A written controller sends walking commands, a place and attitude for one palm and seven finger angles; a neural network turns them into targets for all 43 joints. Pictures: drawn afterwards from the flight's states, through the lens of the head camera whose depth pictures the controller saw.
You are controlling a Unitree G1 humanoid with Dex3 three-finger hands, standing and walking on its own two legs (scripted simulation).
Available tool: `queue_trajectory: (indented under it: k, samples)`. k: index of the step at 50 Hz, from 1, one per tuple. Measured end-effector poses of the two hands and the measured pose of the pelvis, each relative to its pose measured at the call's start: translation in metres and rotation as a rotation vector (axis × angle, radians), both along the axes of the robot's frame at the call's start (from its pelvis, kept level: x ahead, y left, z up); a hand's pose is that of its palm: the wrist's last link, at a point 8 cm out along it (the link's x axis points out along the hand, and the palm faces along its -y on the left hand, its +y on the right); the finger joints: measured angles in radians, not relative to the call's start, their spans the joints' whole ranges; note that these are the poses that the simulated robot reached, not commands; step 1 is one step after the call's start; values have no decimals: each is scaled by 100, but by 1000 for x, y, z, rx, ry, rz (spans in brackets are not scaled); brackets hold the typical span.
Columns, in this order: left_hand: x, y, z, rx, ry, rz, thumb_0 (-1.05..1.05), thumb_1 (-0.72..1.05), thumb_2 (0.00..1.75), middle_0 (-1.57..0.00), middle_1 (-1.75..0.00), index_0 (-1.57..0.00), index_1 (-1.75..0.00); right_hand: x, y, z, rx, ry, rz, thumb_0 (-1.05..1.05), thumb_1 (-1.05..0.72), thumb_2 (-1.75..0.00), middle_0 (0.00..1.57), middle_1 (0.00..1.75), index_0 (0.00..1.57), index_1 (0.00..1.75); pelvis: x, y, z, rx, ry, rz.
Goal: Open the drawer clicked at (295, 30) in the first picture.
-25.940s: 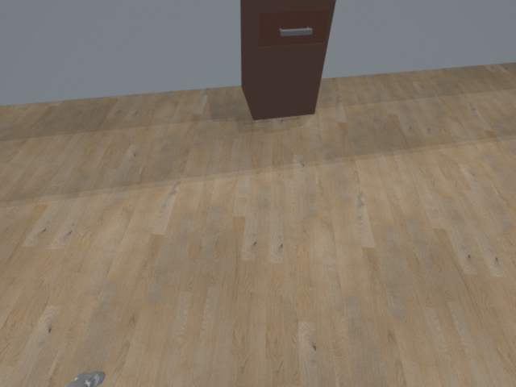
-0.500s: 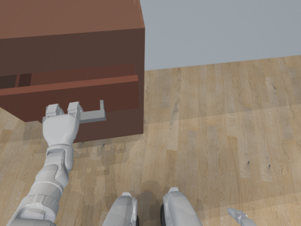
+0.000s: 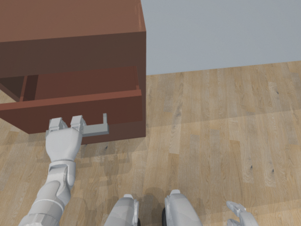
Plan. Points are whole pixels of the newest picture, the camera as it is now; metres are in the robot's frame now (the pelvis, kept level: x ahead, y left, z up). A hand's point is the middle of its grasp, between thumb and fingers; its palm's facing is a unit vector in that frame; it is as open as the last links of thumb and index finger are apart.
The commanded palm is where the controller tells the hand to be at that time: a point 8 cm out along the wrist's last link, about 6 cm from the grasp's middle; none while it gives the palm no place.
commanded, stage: pull the drawer open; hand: left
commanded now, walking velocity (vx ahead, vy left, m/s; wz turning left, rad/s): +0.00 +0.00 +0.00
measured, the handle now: (78, 125) +0.39 +0.23 -0.07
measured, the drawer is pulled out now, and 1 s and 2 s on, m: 0.10 0.17 0.25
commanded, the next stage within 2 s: none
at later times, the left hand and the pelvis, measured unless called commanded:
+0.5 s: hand (72, 159) +0.30 +0.23 -0.09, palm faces -0.06 -0.06 -1.00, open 6.0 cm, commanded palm +0.26 +0.23 -0.04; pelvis +0.00 -0.01 +0.00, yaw +0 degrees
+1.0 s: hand (72, 172) +0.26 +0.23 -0.09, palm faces -0.07 -0.08 -0.99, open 6.1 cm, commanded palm +0.22 +0.23 -0.04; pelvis +0.01 -0.01 +0.00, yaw +0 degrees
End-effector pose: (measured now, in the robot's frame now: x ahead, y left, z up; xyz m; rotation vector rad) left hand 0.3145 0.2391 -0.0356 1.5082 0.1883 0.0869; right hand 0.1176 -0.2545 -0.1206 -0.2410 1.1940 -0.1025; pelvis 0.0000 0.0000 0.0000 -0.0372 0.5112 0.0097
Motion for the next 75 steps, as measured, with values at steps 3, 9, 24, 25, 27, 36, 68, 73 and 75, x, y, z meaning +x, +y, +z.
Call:
queue_trajectory:
  k: [3, 9, 24, 25, 27, 36, 68, 73, 75]
  samples:
    - [-5, -1, 0, 3, -3, 2, 1, 68, 76, -28, -135, -36, -131, 4, 0, -1, 2, -11, 9, 0, -90, -89, 20, 30, 20, 30, -1, -1, -1, 1, -3, 2]
    - [-13, -3, 0, 8, -1, 11, 1, 68, 76, -28, -135, -36, -132, 12, 1, -1, 9, -34, 20, 0, -90, -89, 20, 30, 20, 30, -2, -3, -1, 4, -6, 3]
    - [-34, -7, 0, 6, 7, 20, 1, 68, 75, -28, -135, -36, -131, 28, 2, 0, 17, -77, 41, 0, -90, -89, 20, 30, 20, 30, 1, -7, -2, 10, -11, 2]
    - [-35, -7, 0, 6, 6, 20, 1, 68, 76, -28, -135, -36, -131, 29, 1, 0, 17, -79, 44, 0, -90, -89, 20, 30, 20, 30, 1, -7, -2, 11, -11, 2]
    - [-37, -7, 0, 6, 4, 20, 1, 69, 76, -28, -135, -36, -132, 32, 2, -1, 18, -85, 47, 0, -90, -89, 20, 30, 20, 30, 1, -7, -2, 11, -12, 2]
    - [-47, -9, 1, 0, 15, 23, 2, 69, 74, -28, -135, -36, -131, 44, 4, 3, 28, -119, 54, 0, -90, -89, 20, 30, 20, 30, 3, -8, -2, 15, -14, -4]
    - [-102, -18, 3, -14, 35, 28, 2, 68, 73, -28, -134, -37, -129, 70, 14, 3, 51, -209, 116, 0, -90, -89, 20, 30, 20, 30, 1, -13, -7, 23, -29, -1]
    - [-110, -19, 3, -16, 38, 28, 2, 68, 72, -28, -133, -37, -129, 72, 13, 2, 50, -219, 124, 0, -90, -89, 20, 30, 20, 30, 1, -15, -9, 27, -30, -3]
    - [-113, -19, 4, -17, 43, 28, 2, 68, 72, -28, -133, -37, -129, 73, 13, 2, 51, -225, 126, 0, -90, -89, 20, 30, 20, 30, 0, -16, -9, 29, -31, -4]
